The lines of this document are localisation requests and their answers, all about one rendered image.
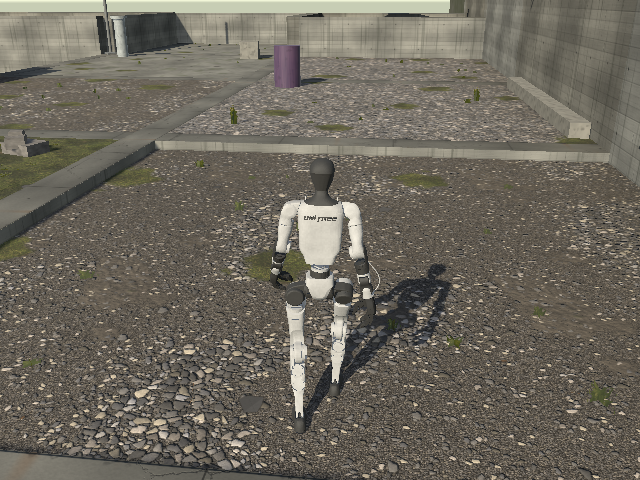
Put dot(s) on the robot right upper arm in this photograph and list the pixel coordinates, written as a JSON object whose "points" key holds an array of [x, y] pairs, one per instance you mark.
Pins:
{"points": [[352, 212]]}

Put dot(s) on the robot left upper arm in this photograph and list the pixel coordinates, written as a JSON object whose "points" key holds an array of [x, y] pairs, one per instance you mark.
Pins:
{"points": [[289, 211]]}

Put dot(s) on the left robot hand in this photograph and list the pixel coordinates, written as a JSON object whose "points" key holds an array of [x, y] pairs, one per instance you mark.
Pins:
{"points": [[283, 276]]}

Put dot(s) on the left robot foot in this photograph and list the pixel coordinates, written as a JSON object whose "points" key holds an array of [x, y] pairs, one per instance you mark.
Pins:
{"points": [[299, 423]]}

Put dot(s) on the left robot forearm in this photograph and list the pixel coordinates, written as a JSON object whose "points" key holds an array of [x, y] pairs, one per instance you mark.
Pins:
{"points": [[277, 260]]}

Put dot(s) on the left robot thigh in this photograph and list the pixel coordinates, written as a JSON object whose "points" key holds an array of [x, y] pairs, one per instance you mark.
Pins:
{"points": [[295, 307]]}

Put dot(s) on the right robot forearm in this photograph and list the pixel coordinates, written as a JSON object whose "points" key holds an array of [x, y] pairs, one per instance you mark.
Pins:
{"points": [[363, 275]]}

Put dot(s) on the right robot hand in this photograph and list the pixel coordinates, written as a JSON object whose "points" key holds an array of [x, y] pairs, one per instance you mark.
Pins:
{"points": [[371, 310]]}

